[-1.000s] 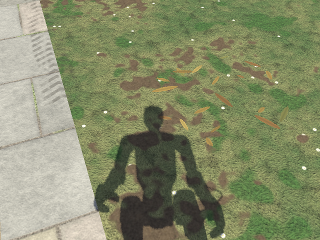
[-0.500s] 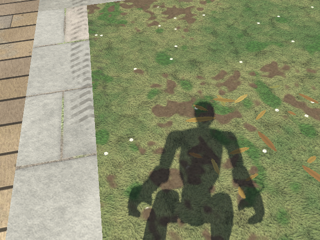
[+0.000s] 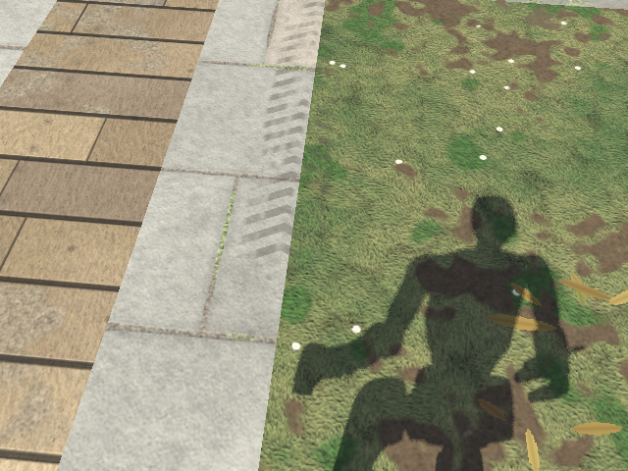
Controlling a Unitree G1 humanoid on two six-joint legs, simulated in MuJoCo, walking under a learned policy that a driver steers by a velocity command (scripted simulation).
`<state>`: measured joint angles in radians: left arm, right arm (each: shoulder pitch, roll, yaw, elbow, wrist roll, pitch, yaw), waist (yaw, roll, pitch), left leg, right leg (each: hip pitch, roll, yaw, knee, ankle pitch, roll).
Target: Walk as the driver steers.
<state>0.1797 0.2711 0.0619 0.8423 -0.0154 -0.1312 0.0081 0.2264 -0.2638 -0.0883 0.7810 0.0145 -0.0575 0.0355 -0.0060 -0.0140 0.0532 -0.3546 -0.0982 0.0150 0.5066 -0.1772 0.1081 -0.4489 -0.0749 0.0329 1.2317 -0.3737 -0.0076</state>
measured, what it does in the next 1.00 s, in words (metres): walks ahead, turning left: right foot, then left foot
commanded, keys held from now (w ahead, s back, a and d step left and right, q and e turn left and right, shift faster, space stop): w+q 0.48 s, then w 0.34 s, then w+e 0.18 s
